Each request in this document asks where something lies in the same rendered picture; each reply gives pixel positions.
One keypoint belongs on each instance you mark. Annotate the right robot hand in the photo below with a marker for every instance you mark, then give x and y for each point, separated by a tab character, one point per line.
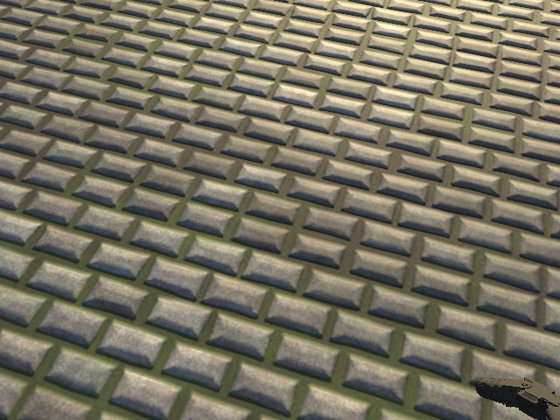
531	397

